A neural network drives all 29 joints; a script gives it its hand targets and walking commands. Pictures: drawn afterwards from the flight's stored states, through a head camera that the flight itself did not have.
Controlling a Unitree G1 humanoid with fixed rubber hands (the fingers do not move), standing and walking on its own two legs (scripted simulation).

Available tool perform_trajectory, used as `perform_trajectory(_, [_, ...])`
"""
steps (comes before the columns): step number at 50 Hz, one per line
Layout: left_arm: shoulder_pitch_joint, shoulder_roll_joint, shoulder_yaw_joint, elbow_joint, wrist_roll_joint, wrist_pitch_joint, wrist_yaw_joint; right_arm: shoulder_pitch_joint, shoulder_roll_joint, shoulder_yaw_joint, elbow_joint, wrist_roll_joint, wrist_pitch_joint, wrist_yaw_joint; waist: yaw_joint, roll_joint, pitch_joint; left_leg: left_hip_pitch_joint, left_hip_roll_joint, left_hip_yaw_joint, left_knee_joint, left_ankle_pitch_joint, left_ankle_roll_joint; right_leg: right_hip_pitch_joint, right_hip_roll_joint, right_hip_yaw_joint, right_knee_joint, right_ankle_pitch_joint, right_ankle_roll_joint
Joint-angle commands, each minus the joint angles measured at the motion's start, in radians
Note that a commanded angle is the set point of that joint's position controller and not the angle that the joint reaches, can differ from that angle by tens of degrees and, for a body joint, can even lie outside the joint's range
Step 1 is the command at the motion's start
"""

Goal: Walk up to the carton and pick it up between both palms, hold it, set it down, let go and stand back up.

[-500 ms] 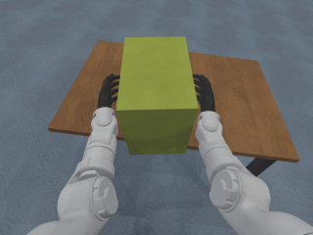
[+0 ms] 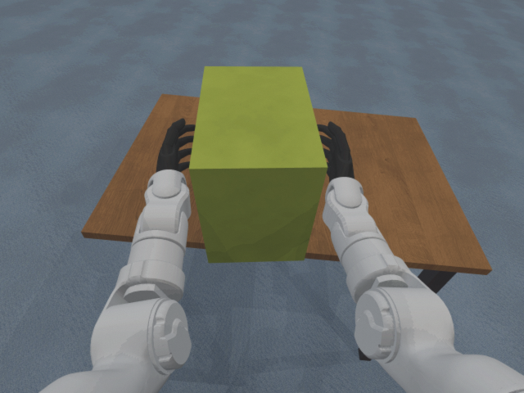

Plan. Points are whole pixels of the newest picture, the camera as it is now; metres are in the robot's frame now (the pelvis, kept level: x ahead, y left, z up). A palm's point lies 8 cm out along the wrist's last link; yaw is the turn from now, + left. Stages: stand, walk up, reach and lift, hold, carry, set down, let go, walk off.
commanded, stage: reach and lift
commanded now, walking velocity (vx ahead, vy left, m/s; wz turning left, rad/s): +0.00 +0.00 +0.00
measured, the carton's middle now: (255, 165) +0.47 +0.02 +0.11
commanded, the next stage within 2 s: hold in 1.74 s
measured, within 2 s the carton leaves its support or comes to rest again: neither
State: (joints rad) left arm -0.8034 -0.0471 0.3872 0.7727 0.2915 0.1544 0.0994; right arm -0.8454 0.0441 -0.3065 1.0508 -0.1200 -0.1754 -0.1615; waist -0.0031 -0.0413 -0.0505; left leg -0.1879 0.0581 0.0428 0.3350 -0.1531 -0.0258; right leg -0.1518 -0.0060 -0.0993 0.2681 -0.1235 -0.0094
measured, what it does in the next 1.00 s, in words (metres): stands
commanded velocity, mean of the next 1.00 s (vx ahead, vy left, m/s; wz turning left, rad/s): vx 0.00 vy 0.00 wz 0.00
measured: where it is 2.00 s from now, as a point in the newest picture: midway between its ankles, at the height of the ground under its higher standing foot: outside the picture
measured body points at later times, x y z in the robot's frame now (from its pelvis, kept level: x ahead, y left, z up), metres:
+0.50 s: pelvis -0.02 +0.01 +0.00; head -0.05 +0.04 +0.45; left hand +0.40 +0.15 +0.19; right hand +0.39 -0.12 +0.19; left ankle +0.01 +0.13 -0.75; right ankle +0.01 -0.11 -0.75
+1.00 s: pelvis -0.01 +0.01 +0.00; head -0.06 +0.03 +0.44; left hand +0.39 +0.14 +0.22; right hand +0.39 -0.13 +0.22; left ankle +0.01 +0.13 -0.75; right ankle +0.01 -0.11 -0.75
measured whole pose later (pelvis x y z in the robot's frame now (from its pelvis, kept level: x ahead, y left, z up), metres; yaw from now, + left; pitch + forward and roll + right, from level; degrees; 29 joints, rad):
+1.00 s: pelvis -0.01 +0.01 +0.00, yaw +1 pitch -7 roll -1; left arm -0.79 -0.03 0.33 0.36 0.32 0.68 0.06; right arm -0.88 -0.03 -0.01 0.74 0.25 0.31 -0.25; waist -0.13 -0.04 -0.01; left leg -0.07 0.04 0.01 0.37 -0.18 -0.02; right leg -0.01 -0.01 -0.10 0.28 -0.14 0.00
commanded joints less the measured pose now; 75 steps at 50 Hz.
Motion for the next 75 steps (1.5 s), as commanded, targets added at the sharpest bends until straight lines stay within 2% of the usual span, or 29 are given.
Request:
perform_trajectory(1, [-0.697, -0.578, -0.352, -0.142, -0.038, 0.020, -0.151, -0.661, 0.533, 0.281, -0.126, 0.040, 0.057, 0.113, -0.032, 0.057, -0.443, 0.166, -0.078, 0.026, -0.002, 0.279, -0.019, 0.216, 0.036, 0.016, 0.004, 0.263, 0.041])
perform_trajectory(2, [-0.681, -0.572, -0.352, -0.133, -0.036, 0.046, -0.156, -0.667, 0.524, 0.292, -0.138, 0.058, 0.074, 0.111, -0.034, 0.054, -0.415, 0.176, -0.081, 0.026, -0.004, 0.270, -0.017, 0.223, 0.036, 0.016, 0.001, 0.252, 0.044])
perform_trajectory(5, [-0.730, -0.608, -0.403, -0.227, -0.058, 0.078, -0.149, -0.718, 0.529, 0.335, -0.211, 0.119, 0.090, 0.114, -0.038, 0.106, -0.474, 0.231, -0.080, 0.012, 0.025, 0.366, -0.038, 0.216, 0.047, 0.008, 0.011, 0.290, 0.037])
perform_trajectory(6, [-0.736, -0.613, -0.417, -0.239, -0.066, 0.087, -0.146, -0.713, 0.533, 0.347, -0.219, 0.132, 0.103, 0.111, -0.053, 0.106, -0.480, 0.251, -0.081, 0.007, 0.030, 0.368, -0.040, 0.210, 0.050, 0.008, 0.008, 0.283, 0.038])
perform_trajectory(9, [-0.722, -0.611, -0.416, -0.249, -0.062, 0.128, -0.144, -0.729, 0.523, 0.361, -0.240, 0.163, 0.136, 0.108, -0.055, 0.104, -0.436, 0.257, -0.080, 0.001, 0.020, 0.322, -0.032, 0.193, 0.051, 0.007, -0.003, 0.220, 0.039])
perform_trajectory(13, [-0.698, -0.577, -0.364, -0.239, -0.040, 0.196, -0.159, -0.713, 0.491, 0.327, -0.213, 0.169, 0.185, 0.108, -0.053, 0.076, -0.306, 0.217, -0.080, 0.007, -0.031, 0.180, -0.009, 0.162, 0.048, 0.004, -0.024, 0.084, 0.040])
perform_trajectory(16, [-0.692, -0.604, -0.400, -0.266, -0.061, 0.232, -0.157, -0.766, 0.493, 0.352, -0.295, 0.198, 0.196, 0.107, -0.054, 0.101, -0.353, 0.246, -0.080, 0.000, -0.012, 0.217, -0.016, 0.161, 0.054, 0.001, -0.022, 0.101, 0.035])
perform_trajectory(19, [-0.742, -0.610, -0.431, -0.329, -0.087, 0.244, -0.150, -0.788, 0.514, 0.400, -0.335, 0.231, 0.218, 0.095, -0.068, 0.089, -0.409, 0.271, -0.083, -0.009, 0.009, 0.263, -0.016, 0.172, 0.063, -0.001, -0.011, 0.148, 0.042])
perform_trajectory(20, [-0.742, -0.616, -0.439, -0.323, -0.095, 0.253, -0.150, -0.806, 0.518, 0.409, -0.366, 0.238, 0.224, 0.091, -0.070, 0.084, -0.427, 0.270, -0.085, -0.009, 0.010, 0.239, -0.012, 0.167, 0.061, 0.004, -0.015, 0.132, 0.044])
perform_trajectory(22, [-0.769, -0.620, -0.460, -0.341, -0.107, 0.265, -0.145, -0.797, 0.530, 0.403, -0.355, 0.241, 0.247, 0.088, -0.094, 0.088, -0.404, 0.260, -0.082, -0.019, 0.001, 0.184, -0.009, 0.141, 0.059, 0.003, -0.015, 0.084, 0.044])
perform_trajectory(28, [-0.783, -0.598, -0.446, -0.323, -0.114, 0.318, -0.145, -0.832, 0.530, 0.394, -0.372, 0.262, 0.305, 0.086, -0.095, 0.087, -0.382, 0.204, -0.084, -0.025, -0.028, 0.064, 0.011, 0.127, 0.053, 0.012, -0.019, 0.002, 0.046])
perform_trajectory(30, [-0.746, -0.602, -0.444, -0.313, -0.113, 0.342, -0.148, -0.826, 0.534, 0.407, -0.390, 0.278, 0.324, 0.079, -0.099, 0.081, -0.364, 0.200, -0.087, -0.028, -0.027, 0.063, 0.014, 0.149, 0.054, 0.018, -0.021, 0.016, 0.048])
perform_trajectory(32, [-0.751, -0.605, -0.452, -0.351, -0.116, 0.357, -0.150, -0.812, 0.531, 0.425, -0.391, 0.306, 0.344, 0.071, -0.111, 0.082, -0.367, 0.215, -0.088, -0.033, -0.017, 0.107, 0.006, 0.162, 0.062, 0.015, -0.016, 0.054, 0.048])
perform_trajectory(35, [-0.741, -0.594, -0.436, -0.363, -0.110, 0.386, -0.156, -0.835, 0.540, 0.463, -0.434, 0.349, 0.368, 0.064, -0.093, 0.072, -0.355, 0.189, -0.096, -0.030, -0.022, 0.099, 0.015, 0.181, 0.061, 0.023, -0.017, 0.057, 0.054])
perform_trajectory(37, [-0.744, -0.591, -0.444, -0.413, -0.120, 0.395, -0.159, -0.830, 0.553, 0.492, -0.466, 0.374, 0.383, 0.058, -0.093, 0.068, -0.387, 0.199, -0.099, -0.031, -0.014, 0.135, 0.015, 0.191, 0.066, 0.024, -0.009, 0.094, 0.057])
perform_trajectory(39, [-0.735, -0.596, -0.466, -0.448, -0.126, 0.413, -0.160, -0.807, 0.551, 0.516, -0.489, 0.403, 0.403, 0.047, -0.108, 0.084, -0.390, 0.234, -0.101, -0.036, 0.003, 0.190, 0.001, 0.199, 0.073, 0.021, -0.008, 0.134, 0.058])
perform_trajectory(43, [-0.719, -0.582, -0.470, -0.475, -0.126, 0.441, -0.178, -0.797, 0.564, 0.540, -0.548, 0.426, 0.437, 0.022, -0.120, 0.063, -0.370, 0.214, -0.110, -0.035, -0.003, 0.153, 0.009, 0.210, 0.069, 0.027, -0.011, 0.140, 0.070])
perform_trajectory(47, [-0.733, -0.601, -0.511, -0.536, -0.144, 0.452, -0.186, -0.796, 0.573, 0.578, -0.616, 0.461, 0.458, 0.008, -0.133, 0.082, -0.391, 0.238, -0.111, -0.043, 0.014, 0.211, -0.010, 0.223, 0.078, 0.019, 0.001, 0.201, 0.075])
perform_trajectory(51, [-0.738, -0.594, -0.512, -0.530, -0.139, 0.472, -0.189, -0.774, 0.560, 0.562, -0.605, 0.461, 0.490, 0.004, -0.143, 0.093, -0.342, 0.226, -0.106, -0.042, -0.005, 0.153, -0.011, 0.184, 0.079, 0.019, -0.011, 0.122, 0.070])
perform_trajectory(54, [-0.711, -0.595, -0.514, -0.550, -0.133, 0.489, -0.195, -0.778, 0.555, 0.590, -0.644, 0.487, 0.498, -0.002, -0.133, 0.105, -0.366, 0.244, -0.109, -0.045, 0.010, 0.208, -0.020, 0.213, 0.082, 0.019, -0.003, 0.175, 0.071])
perform_trajectory(55, [-0.703, -0.600, -0.512, -0.550, -0.138, 0.493, -0.197, -0.804, 0.562, 0.601, -0.671, 0.493, 0.499, -0.006, -0.128, 0.088, -0.371, 0.242, -0.109, -0.046, 0.015, 0.222, -0.016, 0.221, 0.084, 0.018, -0.002, 0.194, 0.073])
perform_trajectory(57, [-0.707, -0.597, -0.512, -0.551, -0.133, 0.499, -0.201, -0.780, 0.556, 0.593, -0.646, 0.491, 0.514, -0.011, -0.140, 0.084, -0.339, 0.247, -0.107, -0.047, 0.011, 0.217, -0.021, 0.211, 0.087, 0.015, -0.004, 0.190, 0.075])
perform_trajectory(60, [-0.702, -0.578, -0.481, -0.538, -0.118, 0.509, -0.211, -0.776, 0.553, 0.584, -0.635, 0.487, 0.523, -0.013, -0.127, 0.074, -0.319, 0.218, -0.111, -0.038, -0.011, 0.162, -0.009, 0.214, 0.080, 0.021, -0.012, 0.151, 0.078])
perform_trajectory(61, [-0.702, -0.584, -0.488, -0.540, -0.120, 0.512, -0.212, -0.799, 0.558, 0.590, -0.662, 0.489, 0.518, -0.012, -0.122, 0.068, -0.339, 0.223, -0.109, -0.039, -0.007, 0.171, -0.009, 0.216, 0.082, 0.020, -0.010, 0.160, 0.077])
perform_trajectory(64, [-0.740, -0.587, -0.514, -0.585, -0.139, 0.507, -0.210, -0.788, 0.562, 0.600, -0.666, 0.499, 0.527, -0.015, -0.138, 0.079, -0.370, 0.249, -0.108, -0.042, 0.007, 0.211, -0.022, 0.224, 0.086, 0.019, -0.002, 0.196, 0.077])
perform_trajectory(68, [-0.730, -0.584, -0.494, -0.541, -0.127, 0.521, -0.216, -0.807, 0.554, 0.588, -0.663, 0.499, 0.535, -0.018, -0.131, 0.082, -0.337, 0.236, -0.110, -0.039, 0.001, 0.194, -0.018, 0.218, 0.083, 0.021, -0.009, 0.184, 0.075])
perform_trajectory(70, [-0.719, -0.570, -0.477, -0.542, -0.122, 0.525, -0.221, -0.792, 0.547, 0.592, -0.649, 0.503, 0.543, -0.021, -0.131, 0.064, -0.337, 0.238, -0.111, -0.038, -0.003, 0.188, -0.015, 0.231, 0.082, 0.023, -0.011, 0.193, 0.080])
perform_trajectory(75, [-0.720, -0.567, -0.477, -0.568, -0.123, 0.534, -0.224, -0.802, 0.557, 0.619, -0.680, 0.526, 0.549, -0.032, -0.128, 0.063, -0.356, 0.252, -0.115, -0.038, 0.015, 0.255, -0.018, 0.259, 0.085, 0.023, -0.002, 0.276, 0.088])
